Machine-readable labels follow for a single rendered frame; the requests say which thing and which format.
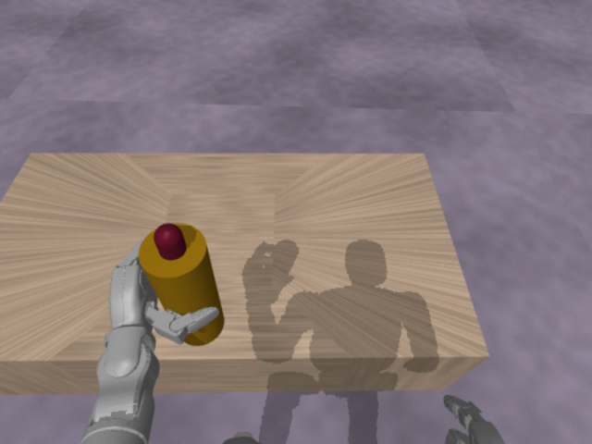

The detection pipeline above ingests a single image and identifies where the bottle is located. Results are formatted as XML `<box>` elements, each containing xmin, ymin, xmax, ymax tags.
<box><xmin>139</xmin><ymin>223</ymin><xmax>224</xmax><ymax>346</ymax></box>

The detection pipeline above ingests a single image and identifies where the left robot hand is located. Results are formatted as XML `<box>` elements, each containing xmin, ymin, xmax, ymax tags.
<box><xmin>109</xmin><ymin>231</ymin><xmax>219</xmax><ymax>345</ymax></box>

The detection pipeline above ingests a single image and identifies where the right robot hand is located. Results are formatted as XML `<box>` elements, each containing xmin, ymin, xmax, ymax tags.
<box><xmin>443</xmin><ymin>395</ymin><xmax>504</xmax><ymax>444</ymax></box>

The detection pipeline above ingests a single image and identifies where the left robot arm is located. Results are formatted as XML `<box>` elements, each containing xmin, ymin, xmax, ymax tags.
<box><xmin>80</xmin><ymin>325</ymin><xmax>160</xmax><ymax>444</ymax></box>

